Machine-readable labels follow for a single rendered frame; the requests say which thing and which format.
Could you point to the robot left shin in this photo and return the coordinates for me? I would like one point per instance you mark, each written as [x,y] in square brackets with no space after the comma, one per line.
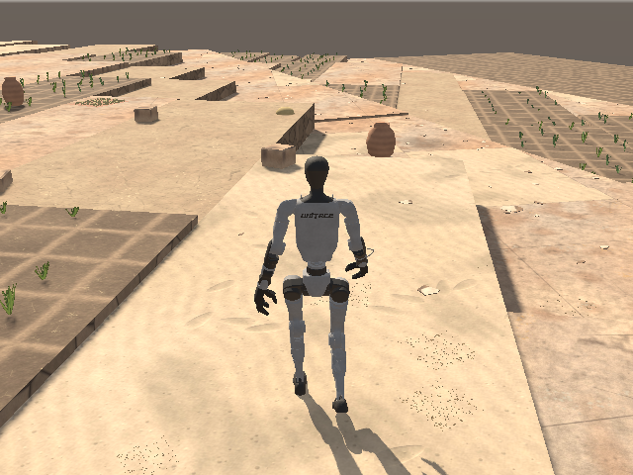
[298,352]

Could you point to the right robot forearm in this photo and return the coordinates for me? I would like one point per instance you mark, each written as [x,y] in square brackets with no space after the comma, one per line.
[361,256]

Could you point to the robot left upper arm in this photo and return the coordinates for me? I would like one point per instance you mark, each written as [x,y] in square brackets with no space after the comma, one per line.
[285,209]

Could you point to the robot right hand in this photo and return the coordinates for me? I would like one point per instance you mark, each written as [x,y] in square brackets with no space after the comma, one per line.
[361,273]

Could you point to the left robot forearm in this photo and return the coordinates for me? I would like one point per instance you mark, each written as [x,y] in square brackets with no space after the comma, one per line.
[268,268]

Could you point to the robot head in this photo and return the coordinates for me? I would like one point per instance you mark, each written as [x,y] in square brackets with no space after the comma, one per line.
[316,170]

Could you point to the robot right upper arm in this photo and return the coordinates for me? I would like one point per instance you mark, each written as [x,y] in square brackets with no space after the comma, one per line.
[348,210]

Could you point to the robot left hand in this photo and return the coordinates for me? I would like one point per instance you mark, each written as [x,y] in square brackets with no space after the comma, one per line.
[260,302]

